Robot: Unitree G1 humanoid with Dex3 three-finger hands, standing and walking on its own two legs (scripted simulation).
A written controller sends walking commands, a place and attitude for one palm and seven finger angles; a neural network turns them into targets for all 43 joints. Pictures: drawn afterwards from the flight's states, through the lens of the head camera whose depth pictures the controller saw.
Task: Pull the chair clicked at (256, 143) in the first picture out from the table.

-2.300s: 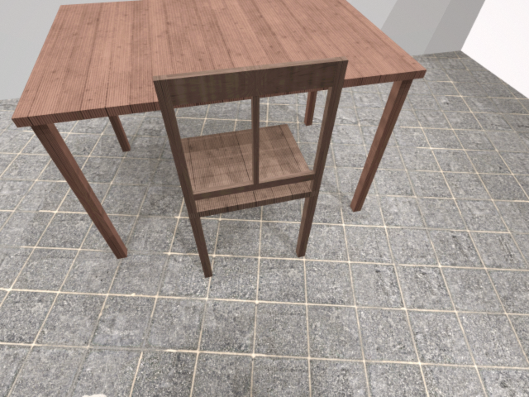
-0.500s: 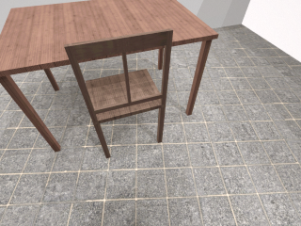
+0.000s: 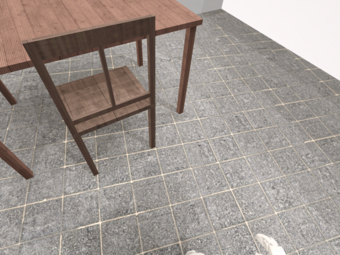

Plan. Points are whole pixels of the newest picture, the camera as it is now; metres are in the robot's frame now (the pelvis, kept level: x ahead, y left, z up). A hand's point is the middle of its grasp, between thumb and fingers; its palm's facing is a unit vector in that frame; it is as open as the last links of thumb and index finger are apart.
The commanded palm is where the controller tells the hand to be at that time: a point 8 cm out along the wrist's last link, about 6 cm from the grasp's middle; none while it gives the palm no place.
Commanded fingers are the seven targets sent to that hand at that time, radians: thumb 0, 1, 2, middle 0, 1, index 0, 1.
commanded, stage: walk to a spot facing it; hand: left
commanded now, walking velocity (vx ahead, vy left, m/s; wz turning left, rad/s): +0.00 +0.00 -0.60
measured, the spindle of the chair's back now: (107, 79) +0.74 +0.33 -0.09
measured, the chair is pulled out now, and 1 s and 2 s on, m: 0.00 0.00 0.00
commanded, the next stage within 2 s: turn to face it in 1.48 s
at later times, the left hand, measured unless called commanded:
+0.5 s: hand (127, 241) +0.17 +0.12 -0.15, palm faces -0.34 -0.91 -0.24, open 7.4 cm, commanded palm none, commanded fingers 0.00 0.90 0.90 -0.20 -0.30 -0.20 -0.30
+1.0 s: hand (150, 200) +0.29 +0.08 -0.16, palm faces -0.61 -0.78 -0.13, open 7.4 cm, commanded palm none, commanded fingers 0.00 0.90 0.90 -0.20 -0.30 -0.20 -0.30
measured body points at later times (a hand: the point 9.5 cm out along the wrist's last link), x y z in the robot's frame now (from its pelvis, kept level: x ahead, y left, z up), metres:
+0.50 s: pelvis -0.01 -0.03 +0.00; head +0.02 -0.04 +0.45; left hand +0.19 +0.17 -0.13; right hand -0.10 -0.30 -0.15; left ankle +0.01 +0.10 -0.67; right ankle -0.05 -0.15 -0.73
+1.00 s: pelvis +0.12 -0.03 +0.02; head +0.15 -0.01 +0.47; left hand +0.32 +0.12 -0.15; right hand -0.05 -0.18 -0.12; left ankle +0.12 +0.06 -0.73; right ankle +0.05 -0.17 -0.63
